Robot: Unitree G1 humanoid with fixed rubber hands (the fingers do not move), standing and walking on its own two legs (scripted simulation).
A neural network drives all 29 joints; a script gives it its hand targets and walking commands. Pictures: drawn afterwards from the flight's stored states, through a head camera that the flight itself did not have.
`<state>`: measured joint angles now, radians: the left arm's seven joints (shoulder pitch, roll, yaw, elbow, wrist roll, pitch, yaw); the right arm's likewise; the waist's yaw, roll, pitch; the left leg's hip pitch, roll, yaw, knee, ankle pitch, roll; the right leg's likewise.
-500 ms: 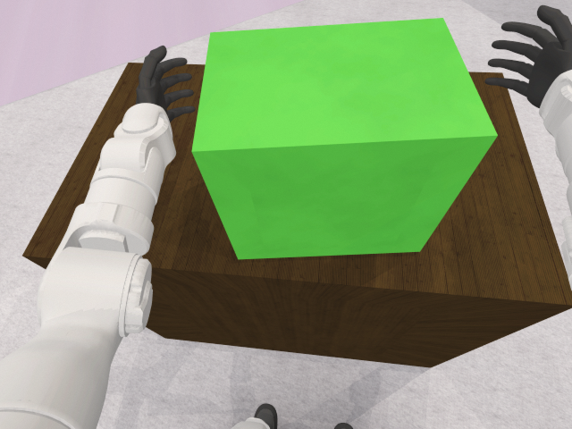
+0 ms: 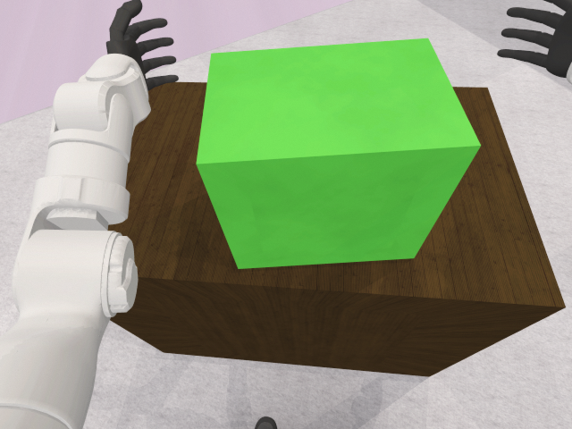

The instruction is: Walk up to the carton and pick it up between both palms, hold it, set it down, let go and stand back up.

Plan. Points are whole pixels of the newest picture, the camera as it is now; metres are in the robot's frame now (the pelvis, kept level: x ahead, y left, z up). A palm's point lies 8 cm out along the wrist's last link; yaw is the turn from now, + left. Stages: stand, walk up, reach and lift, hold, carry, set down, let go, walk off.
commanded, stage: set down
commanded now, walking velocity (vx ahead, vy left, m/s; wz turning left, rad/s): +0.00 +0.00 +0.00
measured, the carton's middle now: (322, 166) +0.47 +0.03 +0.06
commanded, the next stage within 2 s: none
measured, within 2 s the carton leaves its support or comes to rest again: neither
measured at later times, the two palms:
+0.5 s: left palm (131, 138) +0.40 +0.26 +0.17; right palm (567, 119) +0.46 -0.25 +0.18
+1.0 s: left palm (139, 184) +0.36 +0.25 +0.13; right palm out of the picture +0.41 -0.27 +0.14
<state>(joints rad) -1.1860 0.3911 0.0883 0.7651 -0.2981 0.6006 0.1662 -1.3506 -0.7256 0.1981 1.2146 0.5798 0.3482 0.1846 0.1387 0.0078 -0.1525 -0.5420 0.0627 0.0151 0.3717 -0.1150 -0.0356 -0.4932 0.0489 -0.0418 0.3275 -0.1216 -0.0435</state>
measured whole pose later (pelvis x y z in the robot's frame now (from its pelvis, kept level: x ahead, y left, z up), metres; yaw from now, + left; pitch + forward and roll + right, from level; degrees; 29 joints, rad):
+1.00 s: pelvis +0.01 +0.00 +0.01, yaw +0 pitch +6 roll +0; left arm -0.44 0.23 0.24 0.08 -0.14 0.62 0.12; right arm -0.62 -0.65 0.06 0.67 0.54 0.25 0.19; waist 0.05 -0.01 -0.04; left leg -0.29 0.05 0.03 0.32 -0.13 -0.03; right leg -0.26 0.04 0.00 0.31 -0.16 -0.04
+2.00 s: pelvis +0.02 +0.01 +0.01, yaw -1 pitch +3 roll +0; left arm 0.17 0.11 0.10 0.03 -0.07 0.12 0.15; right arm 0.06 -0.57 0.02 0.48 0.50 -0.17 0.29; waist 0.02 -0.03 -0.03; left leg -0.20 0.04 0.03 0.31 -0.17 -0.03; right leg -0.18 0.04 0.03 0.32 -0.19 -0.04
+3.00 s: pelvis +0.03 +0.02 +0.01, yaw -1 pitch -1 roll +0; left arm 0.27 0.15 0.03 0.33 -0.03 0.05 0.08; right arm 0.21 -0.32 0.00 0.62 0.20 -0.21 0.16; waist 0.03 -0.03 0.04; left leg -0.11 0.02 0.03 0.33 -0.19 0.00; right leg -0.08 0.02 0.03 0.30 -0.20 -0.01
